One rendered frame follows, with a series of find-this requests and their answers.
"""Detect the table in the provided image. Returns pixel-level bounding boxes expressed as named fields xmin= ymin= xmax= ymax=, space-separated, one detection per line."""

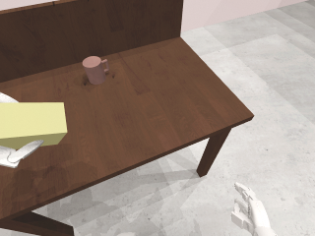
xmin=0 ymin=0 xmax=255 ymax=236

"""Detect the robot left hand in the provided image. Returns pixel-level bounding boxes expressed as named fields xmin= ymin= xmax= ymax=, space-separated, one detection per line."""
xmin=0 ymin=92 xmax=44 ymax=168

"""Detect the right robot forearm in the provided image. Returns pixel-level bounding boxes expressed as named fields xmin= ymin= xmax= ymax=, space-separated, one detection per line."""
xmin=252 ymin=226 xmax=278 ymax=236

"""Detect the robot right hand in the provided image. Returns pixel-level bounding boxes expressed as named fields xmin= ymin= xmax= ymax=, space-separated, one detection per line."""
xmin=231 ymin=182 xmax=272 ymax=235

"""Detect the sponge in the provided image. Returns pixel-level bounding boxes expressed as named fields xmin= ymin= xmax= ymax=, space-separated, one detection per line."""
xmin=0 ymin=102 xmax=68 ymax=149

